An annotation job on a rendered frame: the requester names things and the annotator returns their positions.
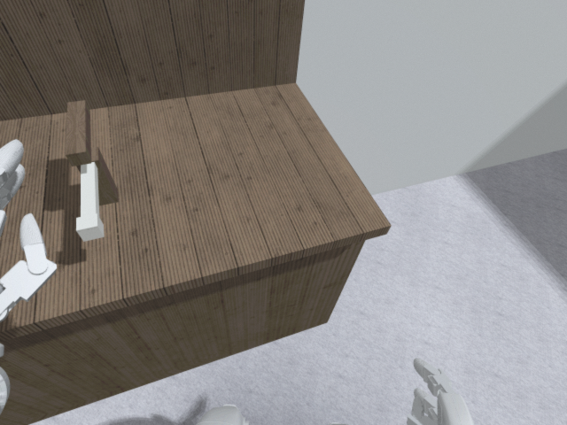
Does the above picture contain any left robot hand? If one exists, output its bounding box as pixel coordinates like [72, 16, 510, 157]
[0, 139, 57, 322]

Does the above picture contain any counter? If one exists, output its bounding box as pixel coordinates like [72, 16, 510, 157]
[0, 0, 391, 425]

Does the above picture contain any robot left thigh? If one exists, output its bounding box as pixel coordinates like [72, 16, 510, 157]
[196, 406, 249, 425]

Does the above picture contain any tap lever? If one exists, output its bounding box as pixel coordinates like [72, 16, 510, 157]
[76, 162, 105, 242]

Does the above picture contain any right robot hand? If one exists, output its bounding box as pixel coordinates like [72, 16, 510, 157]
[408, 358, 475, 425]

